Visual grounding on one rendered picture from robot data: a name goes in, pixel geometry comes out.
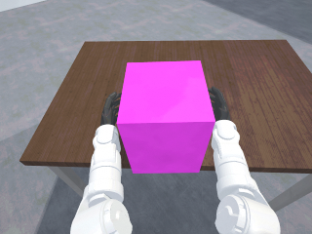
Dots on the carton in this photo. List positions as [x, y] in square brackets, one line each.
[165, 116]

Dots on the robot right upper arm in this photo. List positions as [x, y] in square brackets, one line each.
[237, 214]

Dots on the right robot forearm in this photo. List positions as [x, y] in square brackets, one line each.
[231, 168]

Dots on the left robot forearm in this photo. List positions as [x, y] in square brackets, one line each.
[105, 170]

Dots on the robot right hand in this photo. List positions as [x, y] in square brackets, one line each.
[220, 108]

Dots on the table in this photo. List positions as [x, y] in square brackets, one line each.
[266, 86]

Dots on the robot left upper arm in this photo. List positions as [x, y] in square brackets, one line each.
[107, 217]

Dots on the robot left hand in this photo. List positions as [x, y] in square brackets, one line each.
[109, 111]

